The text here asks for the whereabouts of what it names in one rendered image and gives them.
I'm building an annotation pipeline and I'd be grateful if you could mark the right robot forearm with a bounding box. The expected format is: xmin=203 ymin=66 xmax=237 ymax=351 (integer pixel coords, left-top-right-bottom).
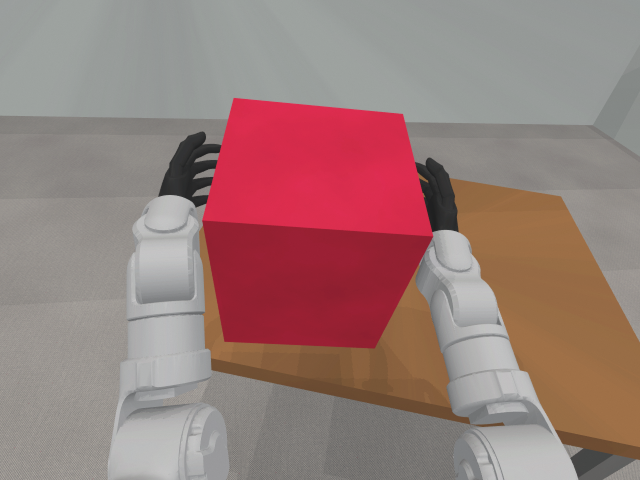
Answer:
xmin=415 ymin=230 xmax=578 ymax=480

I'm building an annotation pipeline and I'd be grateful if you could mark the left robot forearm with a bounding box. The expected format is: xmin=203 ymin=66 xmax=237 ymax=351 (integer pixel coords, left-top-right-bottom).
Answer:
xmin=108 ymin=195 xmax=212 ymax=480

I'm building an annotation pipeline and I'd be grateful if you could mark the carton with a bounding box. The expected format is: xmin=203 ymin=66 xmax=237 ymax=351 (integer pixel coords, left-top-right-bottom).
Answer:
xmin=202 ymin=98 xmax=433 ymax=349

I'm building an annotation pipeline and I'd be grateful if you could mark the robot left upper arm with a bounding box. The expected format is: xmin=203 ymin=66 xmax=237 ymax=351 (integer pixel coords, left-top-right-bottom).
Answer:
xmin=109 ymin=402 xmax=230 ymax=480

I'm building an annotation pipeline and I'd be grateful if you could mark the right robot hand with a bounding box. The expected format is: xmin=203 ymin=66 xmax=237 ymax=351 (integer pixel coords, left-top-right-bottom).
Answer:
xmin=415 ymin=158 xmax=459 ymax=232

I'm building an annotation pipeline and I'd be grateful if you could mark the robot right upper arm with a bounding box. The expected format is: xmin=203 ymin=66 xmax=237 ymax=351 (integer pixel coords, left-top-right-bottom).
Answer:
xmin=454 ymin=424 xmax=576 ymax=480

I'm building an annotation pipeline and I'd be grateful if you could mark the left robot hand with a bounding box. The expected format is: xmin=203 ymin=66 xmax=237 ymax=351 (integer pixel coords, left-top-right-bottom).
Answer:
xmin=158 ymin=132 xmax=221 ymax=207

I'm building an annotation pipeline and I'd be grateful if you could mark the table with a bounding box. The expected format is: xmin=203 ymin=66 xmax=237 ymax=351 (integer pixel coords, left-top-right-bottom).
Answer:
xmin=199 ymin=173 xmax=640 ymax=480

